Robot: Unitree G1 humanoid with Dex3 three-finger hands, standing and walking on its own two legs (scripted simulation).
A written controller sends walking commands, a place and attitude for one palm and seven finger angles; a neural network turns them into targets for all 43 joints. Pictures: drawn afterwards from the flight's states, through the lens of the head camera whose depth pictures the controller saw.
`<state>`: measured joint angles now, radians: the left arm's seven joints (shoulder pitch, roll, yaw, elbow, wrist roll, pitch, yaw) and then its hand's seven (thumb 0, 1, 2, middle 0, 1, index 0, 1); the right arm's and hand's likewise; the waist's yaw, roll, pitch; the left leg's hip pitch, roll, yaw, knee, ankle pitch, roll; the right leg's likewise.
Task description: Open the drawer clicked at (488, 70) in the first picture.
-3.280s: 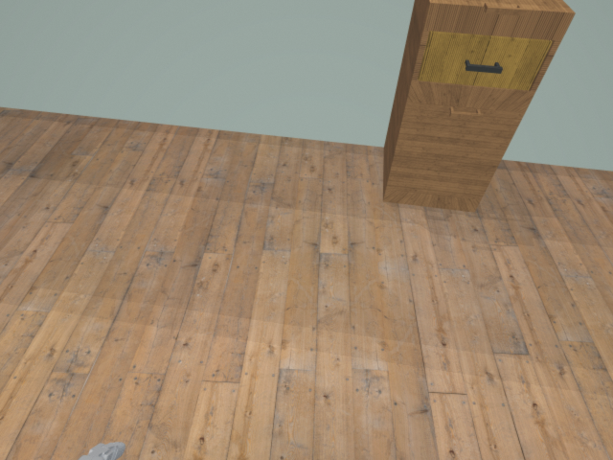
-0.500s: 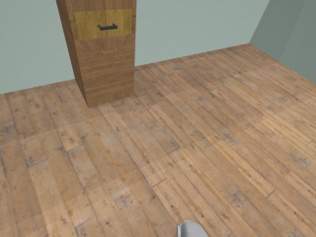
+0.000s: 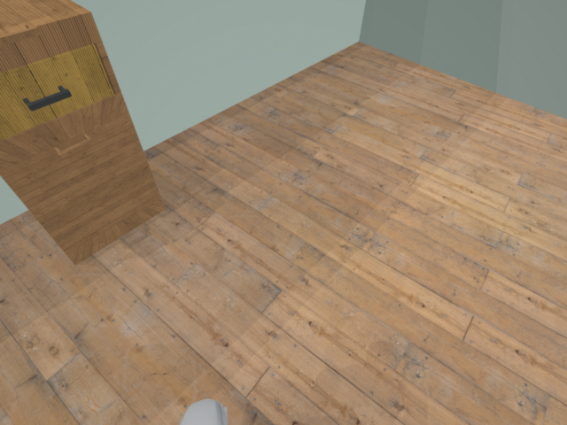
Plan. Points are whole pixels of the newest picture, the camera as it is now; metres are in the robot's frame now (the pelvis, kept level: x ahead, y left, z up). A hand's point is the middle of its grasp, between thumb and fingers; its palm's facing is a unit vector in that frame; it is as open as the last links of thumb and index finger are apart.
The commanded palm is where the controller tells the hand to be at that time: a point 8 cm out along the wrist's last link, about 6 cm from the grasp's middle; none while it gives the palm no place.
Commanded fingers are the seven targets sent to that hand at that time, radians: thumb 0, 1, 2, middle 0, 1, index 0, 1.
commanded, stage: walk to a spot facing it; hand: left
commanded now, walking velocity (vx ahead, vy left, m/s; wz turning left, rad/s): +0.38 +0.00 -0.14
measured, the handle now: (47, 97) +0.96 +0.70 -0.07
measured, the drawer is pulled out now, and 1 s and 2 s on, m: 0.00 0.00 0.00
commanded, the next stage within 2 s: turn to face it in 1.04 s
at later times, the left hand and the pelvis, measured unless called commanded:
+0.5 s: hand (156, 374) +0.24 +0.23 -0.17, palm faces -0.03 -0.99 -0.14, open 7.3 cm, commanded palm none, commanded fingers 0.00 0.90 0.90 -0.20 -0.30 -0.20 -0.30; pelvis +0.22 +0.06 +0.01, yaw -7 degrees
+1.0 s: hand (230, 248) +0.50 +0.13 -0.16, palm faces -0.17 -0.96 -0.23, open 7.2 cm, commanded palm none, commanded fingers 0.00 0.90 0.90 -0.20 -0.30 -0.20 -0.30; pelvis +0.42 -0.04 +0.00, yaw -13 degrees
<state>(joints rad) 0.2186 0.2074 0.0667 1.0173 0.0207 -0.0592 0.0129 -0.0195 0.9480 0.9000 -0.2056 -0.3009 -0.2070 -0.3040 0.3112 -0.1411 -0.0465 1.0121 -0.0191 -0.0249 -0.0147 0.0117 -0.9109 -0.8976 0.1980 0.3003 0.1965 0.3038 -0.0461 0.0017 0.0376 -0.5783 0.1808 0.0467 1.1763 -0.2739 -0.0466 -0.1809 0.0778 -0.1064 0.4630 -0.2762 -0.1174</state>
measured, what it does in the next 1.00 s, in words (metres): walks ahead: left foot, then right foot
